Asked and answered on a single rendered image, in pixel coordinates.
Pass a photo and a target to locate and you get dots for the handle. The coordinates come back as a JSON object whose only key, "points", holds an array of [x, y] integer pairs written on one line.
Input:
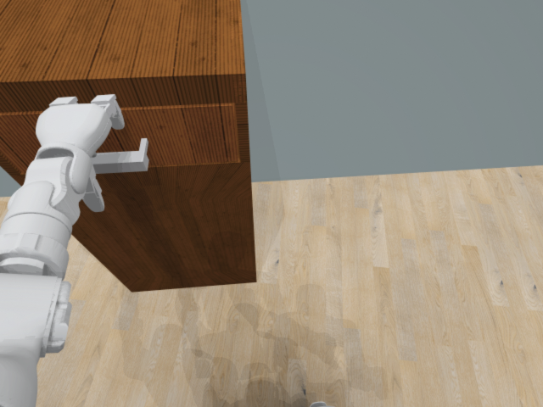
{"points": [[117, 162]]}

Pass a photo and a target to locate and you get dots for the drawer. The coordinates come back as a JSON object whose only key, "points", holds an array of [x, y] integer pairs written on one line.
{"points": [[177, 134]]}

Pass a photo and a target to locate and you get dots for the robot left hand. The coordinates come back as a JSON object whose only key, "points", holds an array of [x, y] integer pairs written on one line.
{"points": [[84, 125]]}

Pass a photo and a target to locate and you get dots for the cabinet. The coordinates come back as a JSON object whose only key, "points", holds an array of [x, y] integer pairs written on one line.
{"points": [[175, 225]]}

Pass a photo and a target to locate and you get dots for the left robot upper arm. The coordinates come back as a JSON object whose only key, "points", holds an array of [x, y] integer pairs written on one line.
{"points": [[34, 320]]}

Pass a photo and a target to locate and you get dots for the left robot forearm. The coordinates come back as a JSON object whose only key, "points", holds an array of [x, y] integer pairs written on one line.
{"points": [[36, 230]]}

